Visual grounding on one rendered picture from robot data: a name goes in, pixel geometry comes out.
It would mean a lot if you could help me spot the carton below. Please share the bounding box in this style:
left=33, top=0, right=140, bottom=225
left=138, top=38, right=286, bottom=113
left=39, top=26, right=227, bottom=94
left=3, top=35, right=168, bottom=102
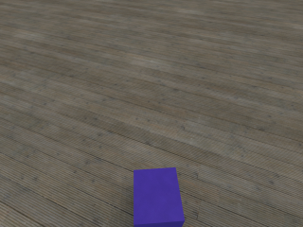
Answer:
left=134, top=167, right=185, bottom=227

